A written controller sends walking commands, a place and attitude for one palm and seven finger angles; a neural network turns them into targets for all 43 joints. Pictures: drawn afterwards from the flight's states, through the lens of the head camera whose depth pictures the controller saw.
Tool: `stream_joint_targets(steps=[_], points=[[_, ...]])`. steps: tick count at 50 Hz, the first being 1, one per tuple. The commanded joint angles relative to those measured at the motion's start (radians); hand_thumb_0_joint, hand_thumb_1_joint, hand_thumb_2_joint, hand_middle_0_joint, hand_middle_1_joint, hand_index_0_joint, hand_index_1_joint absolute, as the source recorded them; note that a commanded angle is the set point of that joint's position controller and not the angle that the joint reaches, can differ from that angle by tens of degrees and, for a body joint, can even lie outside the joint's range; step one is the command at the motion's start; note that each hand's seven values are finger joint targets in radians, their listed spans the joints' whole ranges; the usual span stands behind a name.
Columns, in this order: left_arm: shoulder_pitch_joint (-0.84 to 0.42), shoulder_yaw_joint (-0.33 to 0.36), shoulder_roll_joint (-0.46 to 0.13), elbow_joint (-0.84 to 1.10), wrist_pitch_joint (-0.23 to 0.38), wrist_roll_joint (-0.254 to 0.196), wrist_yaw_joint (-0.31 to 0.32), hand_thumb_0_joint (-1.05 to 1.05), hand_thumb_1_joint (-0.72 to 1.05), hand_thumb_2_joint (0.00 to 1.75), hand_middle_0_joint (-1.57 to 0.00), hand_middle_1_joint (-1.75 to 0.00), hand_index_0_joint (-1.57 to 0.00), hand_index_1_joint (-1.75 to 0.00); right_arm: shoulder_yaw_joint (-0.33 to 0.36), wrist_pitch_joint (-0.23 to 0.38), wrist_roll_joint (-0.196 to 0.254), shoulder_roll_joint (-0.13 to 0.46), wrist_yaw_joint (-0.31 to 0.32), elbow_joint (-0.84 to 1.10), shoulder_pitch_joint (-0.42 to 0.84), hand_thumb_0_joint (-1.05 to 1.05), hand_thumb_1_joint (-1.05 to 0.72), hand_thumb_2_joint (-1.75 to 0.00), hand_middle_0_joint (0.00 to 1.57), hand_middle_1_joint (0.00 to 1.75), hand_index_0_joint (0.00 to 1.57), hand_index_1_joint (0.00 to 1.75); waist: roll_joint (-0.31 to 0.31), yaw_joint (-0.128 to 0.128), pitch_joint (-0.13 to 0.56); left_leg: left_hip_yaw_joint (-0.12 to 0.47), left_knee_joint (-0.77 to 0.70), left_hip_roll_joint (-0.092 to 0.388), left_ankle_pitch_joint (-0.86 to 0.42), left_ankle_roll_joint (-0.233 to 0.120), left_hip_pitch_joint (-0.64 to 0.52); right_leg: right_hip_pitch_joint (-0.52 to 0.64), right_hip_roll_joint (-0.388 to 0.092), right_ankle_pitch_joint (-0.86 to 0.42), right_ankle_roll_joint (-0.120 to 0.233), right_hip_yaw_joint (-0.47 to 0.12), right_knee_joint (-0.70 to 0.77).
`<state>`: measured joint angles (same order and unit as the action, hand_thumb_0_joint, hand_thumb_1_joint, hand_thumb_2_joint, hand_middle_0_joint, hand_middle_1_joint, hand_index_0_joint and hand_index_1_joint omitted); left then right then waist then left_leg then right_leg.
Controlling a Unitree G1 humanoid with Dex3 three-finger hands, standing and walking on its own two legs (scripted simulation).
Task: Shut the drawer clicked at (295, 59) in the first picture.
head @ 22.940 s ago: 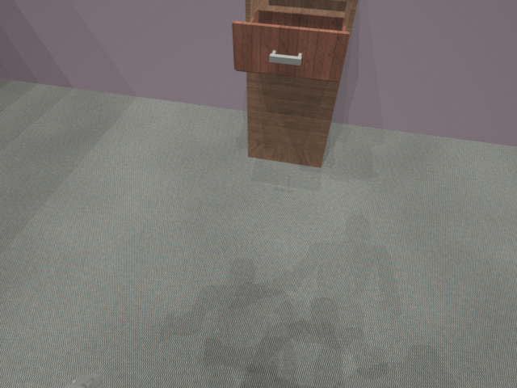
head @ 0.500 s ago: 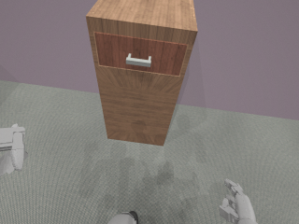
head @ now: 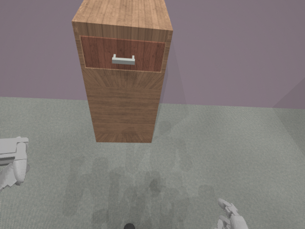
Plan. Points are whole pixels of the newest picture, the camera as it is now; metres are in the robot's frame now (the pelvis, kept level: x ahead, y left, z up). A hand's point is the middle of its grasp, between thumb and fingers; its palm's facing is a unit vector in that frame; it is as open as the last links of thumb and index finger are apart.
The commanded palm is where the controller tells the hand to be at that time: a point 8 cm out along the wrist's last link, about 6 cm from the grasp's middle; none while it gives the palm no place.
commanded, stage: stop stepping back and stand still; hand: left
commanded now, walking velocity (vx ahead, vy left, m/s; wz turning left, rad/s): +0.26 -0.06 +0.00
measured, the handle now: (123, 58) +0.83 +0.15 -0.01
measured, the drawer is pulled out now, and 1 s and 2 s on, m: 0.00 0.00 0.00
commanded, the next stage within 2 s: let the arm hang, fingers relaxed in 0.82 s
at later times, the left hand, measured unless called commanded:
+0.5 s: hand out of the picture +0.09 +0.24 +0.17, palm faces +0.38 -0.77 -0.52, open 3.2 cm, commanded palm +0.03 +0.29 +0.17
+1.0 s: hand (2, 224) +0.13 +0.29 +0.06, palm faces +0.29 -0.81 -0.51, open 3.2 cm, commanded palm none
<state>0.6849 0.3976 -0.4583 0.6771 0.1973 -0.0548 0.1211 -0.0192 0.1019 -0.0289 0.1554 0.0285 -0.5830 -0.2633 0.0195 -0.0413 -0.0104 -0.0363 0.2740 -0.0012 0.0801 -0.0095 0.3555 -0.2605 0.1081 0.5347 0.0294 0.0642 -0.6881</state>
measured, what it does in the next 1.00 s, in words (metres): steps on the spot: right foot, then left foot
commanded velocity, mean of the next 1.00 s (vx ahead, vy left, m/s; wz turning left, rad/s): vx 0.09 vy -0.01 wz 0.00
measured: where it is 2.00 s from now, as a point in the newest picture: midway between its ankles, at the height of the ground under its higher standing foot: outside the picture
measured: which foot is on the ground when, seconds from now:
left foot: down 0.00-0.04, up 0.06-0.22, down 0.24-0.42, up 0.44-0.64, down 0.66-1.00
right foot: up 0.00-0.04, down 0.06-1.00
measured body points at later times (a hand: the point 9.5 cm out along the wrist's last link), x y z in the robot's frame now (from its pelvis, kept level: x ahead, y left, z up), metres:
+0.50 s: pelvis -0.08 +0.00 -0.03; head -0.08 +0.01 +0.42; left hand +0.06 +0.28 +0.20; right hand +0.06 -0.21 -0.13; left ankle -0.04 +0.15 -0.70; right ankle -0.06 -0.09 -0.75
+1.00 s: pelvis -0.06 +0.03 -0.02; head -0.04 +0.01 +0.43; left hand +0.10 +0.33 +0.09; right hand +0.14 -0.19 -0.12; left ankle -0.04 +0.15 -0.75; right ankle -0.06 -0.09 -0.75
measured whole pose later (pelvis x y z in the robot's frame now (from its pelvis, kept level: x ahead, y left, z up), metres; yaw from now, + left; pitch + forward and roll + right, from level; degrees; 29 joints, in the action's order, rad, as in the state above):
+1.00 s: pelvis -0.06 +0.03 -0.02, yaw +6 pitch +1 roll +0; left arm 0.45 0.21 -0.38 0.19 0.16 0.02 0.05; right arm 0.02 0.09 0.00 0.25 -0.01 -0.70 -0.15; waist -0.06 0.02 0.00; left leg -0.03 0.61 0.03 0.27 0.00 0.35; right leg -0.28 -0.03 0.34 0.00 0.07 -0.61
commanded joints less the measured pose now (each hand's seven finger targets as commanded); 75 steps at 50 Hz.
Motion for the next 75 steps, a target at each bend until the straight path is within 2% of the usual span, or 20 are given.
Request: stream_joint_targets(steps=[1,4,10,11,12,14,19,20,21,22,23,30,35,41,45,46,52,57,62,75], points=[[0.069,0.107,-0.139,0.207,0.012,0.006,0.024,0.0,0.9,0.9,-1.4,-1.6,-1.4,-1.6,0.075,0.011,0.012,0.156,0.024,0.125,0.106,0.0,-0.9,-0.9,0.2,0.3,0.2,0.3,0.054,0.05,0.147,-0.065,0.301,-0.015,0.299,0.086,-0.051,0.094,-0.164,-0.059,0.075,-0.068,0.438],[-0.199,0.182,-0.188,0.173,0.011,-0.014,0.042,0.0,0.9,0.9,-1.4,-1.6,-1.4,-1.6,0.07,-0.013,0.008,0.161,0.024,0.095,0.124,0.0,-0.9,-0.9,0.2,0.3,0.2,0.3,0.192,-0.003,0.05,0.126,1.022,0.05,0.284,0.034,0.086,-0.359,-0.519,0.218,0.223,-0.34,0.528],[-0.298,0.014,-0.063,0.122,0.037,0.028,0.047,0.0,0.9,0.9,-1.4,-1.6,-1.4,-1.6,0.047,0.048,0.021,0.173,0.074,0.078,0.143,0.0,-0.9,-0.9,0.2,0.3,0.2,0.3,-0.178,-0.006,-0.079,0.006,0.181,0.056,0.415,-0.038,-0.127,-0.289,-0.244,0.2,0.082,-0.047,0.111],[-0.306,0.021,-0.064,0.187,0.061,0.024,0.051,0.0,0.9,0.9,-1.4,-1.6,-1.4,-1.6,0.05,0.067,0.018,0.201,0.07,0.095,0.118,0.0,-0.9,-0.9,0.2,0.3,0.2,0.3,-0.443,-0.002,-0.059,0.357,-0.02,0.212,0.567,-0.112,-0.163,-0.351,-0.108,0.122,0.009,0.034,-0.19],[-0.301,0.056,-0.1,0.242,0.084,0.044,0.052,0.0,0.9,0.9,-1.4,-1.6,-1.4,-1.6,0.05,0.078,0.011,0.185,0.055,0.106,0.107,0.0,-0.9,-0.9,0.2,0.3,0.2,0.3,-0.48,0.01,-0.034,0.573,-0.134,0.325,0.58,-0.196,-0.079,-0.331,-0.042,0.072,-0.017,0.005,-0.473],[-0.162,0.121,-0.135,0.197,0.09,0.026,0.032,0.0,0.9,0.9,-1.4,-1.6,-1.4,-1.6,0.066,0.081,0.017,0.156,0.019,0.117,0.128,0.0,-0.9,-0.9,0.2,0.3,0.2,0.3,-0.246,0.022,-0.033,0.67,-0.169,0.355,0.738,-0.22,0.046,-0.339,-0.11,-0.036,-0.013,-0.11,-0.581],[0.041,0.131,-0.107,0.2,0.079,0.017,0.048,0.0,0.9,0.9,-1.4,-1.6,-1.4,-1.6,0.061,0.043,0.016,0.154,0.021,0.135,0.139,0.0,-0.9,-0.9,0.2,0.3,0.2,0.3,-0.299,0.052,0.082,0.161,0.057,0.178,0.615,-0.065,0.322,0.291,-0.059,-0.002,0.02,0.043,0.056],[0.05,0.132,-0.107,0.162,0.066,0.025,0.048,0.0,0.9,0.9,-1.4,-1.6,-1.4,-1.6,0.063,0.029,0.017,0.146,0.023,0.136,0.139,0.0,-0.9,-0.9,0.2,0.3,0.2,0.3,-0.147,0.067,0.065,0.077,0.287,0.103,0.559,-0.038,0.393,0.337,-0.103,0.018,0.043,-0.042,0.207],[0.009,0.138,-0.117,0.14,0.053,0.026,0.044,0.0,0.9,0.9,-1.4,-1.6,-1.4,-1.6,0.077,0.013,0.028,0.133,0.022,0.13,0.132,0.0,-0.9,-0.9,0.2,0.3,0.2,0.3,0.181,0.058,0.033,-0.021,0.674,-0.011,0.461,-0.008,0.418,0.22,-0.296,0.135,0.12,-0.391,0.43],[-0.084,0.161,-0.157,0.162,0.059,0.004,0.039,0.0,0.9,0.9,-1.4,-1.6,-1.4,-1.6,0.082,0.02,0.025,0.161,0.031,0.126,0.14,0.0,-0.9,-0.9,0.2,0.3,0.2,0.3,0.25,0.035,0.004,0.032,0.925,-0.009,0.364,0.005,0.416,0.064,-0.456,0.056,0.18,-0.61,0.53],[-0.156,0.188,-0.161,0.146,0.081,0.011,0.043,0.0,0.9,0.9,-1.4,-1.6,-1.4,-1.6,0.074,0.03,0.003,0.159,0.03,0.089,0.114,0.0,-0.9,-0.9,0.2,0.3,0.2,0.3,0.106,0.009,0.025,0.054,0.972,0.03,0.322,0.013,0.342,-0.006,-0.475,0.024,0.207,-0.562,0.523],[-0.186,0.04,-0.05,0.057,0.088,0.032,0.054,0.0,0.9,0.9,-1.4,-1.6,-1.4,-1.6,0.056,0.084,0.019,0.146,0.071,0.067,0.135,0.0,-0.9,-0.9,0.2,0.3,0.2,0.3,0.071,0.025,-0.006,-0.047,0.219,0.027,0.233,-0.032,-0.167,-0.146,-0.294,-0.008,0.07,-0.17,0.334],[-0.16,0.07,-0.068,0.127,0.101,0.04,0.048,0.0,0.9,0.9,-1.4,-1.6,-1.4,-1.6,0.06,0.095,0.029,0.163,0.055,0.094,0.137,0.0,-0.9,-0.9,0.2,0.3,0.2,0.3,-0.266,0.037,0.011,0.266,-0.021,0.237,0.288,-0.112,-0.045,-0.021,-0.128,-0.133,-0.039,-0.023,0.034],[-0.033,0.095,-0.068,0.11,0.098,0.016,0.043,0.0,0.9,0.9,-1.4,-1.6,-1.4,-1.6,0.072,0.076,0.041,0.152,0.03,0.116,0.127,0.0,-0.9,-0.9,0.2,0.3,0.2,0.3,0.056,0.026,0.075,0.009,0.298,0.046,0.116,-0.008,-0.06,0.079,-0.257,-0.419,0.028,-0.239,0.328],[-0.02,0.099,-0.069,0.076,0.09,0.006,0.047,0.0,0.9,0.9,-1.4,-1.6,-1.4,-1.6,0.062,0.052,0.039,0.147,0.036,0.12,0.138,0.0,-0.9,-0.9,0.2,0.3,0.2,0.3,-0.022,0.025,0.098,0.013,0.219,0.063,-0.016,-0.011,-0.148,0.085,-0.235,-0.606,0.008,-0.161,0.271],[-0.18,-0.282,0.034,-0.74,-0.078,0.121,-0.105,0.0,0.9,0.9,-1.4,-1.6,-1.4,-1.6,0.112,0.079,0.029,0.322,-0.057,-0.117,0.174,0.0,-0.9,-0.9,0.2,0.3,0.2,0.3,-0.052,-0.007,0.09,0.052,0.391,0.097,-0.255,-0.015,-0.077,-0.018,-0.283,-0.85,0.001,-0.06,0.064],[-0.341,-0.307,0.081,-1.032,-0.181,0.09,-0.118,0.0,0.9,0.9,-1.16,-1.34,-1.16,-1.34,0.078,-0.057,0.008,0.233,-0.033,-0.095,0.1,0.0,-0.9,-0.9,0.2,0.3,0.2,0.3,0.226,0.036,0.116,0.08,0.339,0.083,-0.154,-0.041,-0.049,0.039,-0.254,-0.673,0.013,-0.078,0.135],[-0.422,-0.345,0.092,-1.367,-0.203,0.072,-0.102,0.0,0.9,0.9,-0.96,-1.12,-0.96,-1.12,0.052,-0.094,0.001,0.19,-0.024,-0.219,0.105,0.0,-0.9,-0.9,0.2,0.3,0.2,0.3,-0.102,0.042,0.064,0.097,0.193,0.096,-0.121,-0.035,-0.096,0.062,-0.213,-0.431,-0.004,-0.073,0.187],[-0.398,-0.361,0.125,-1.583,-0.202,0.064,-0.101,0.0,0.9,0.9,-0.76,-0.91,-0.76,-0.91,0.045,-0.105,0.007,0.154,-0.011,-0.33,0.065,0.0,-0.9,-0.9,0.2,0.3,0.2,0.3,-0.209,0.045,0.023,0.108,0.101,0.097,0.108,-0.03,-0.094,0.083,-0.203,-0.287,0.007,-0.082,0.299],[-0.327,-0.384,0.183,-1.801,-0.195,0.062,-0.091,0.0,0.9,0.9,-0.24,-0.34,-0.24,-0.34,0.049,-0.107,0.018,0.093,0.003,-0.499,-0.092,0.0,-0.9,-0.9,0.2,0.3,0.2,0.3,-0.031,0.037,-0.055,0.094,0.051,0.106,0.142,-0.035,-0.153,0.036,-0.207,-0.26,0.006,-0.054,0.358]])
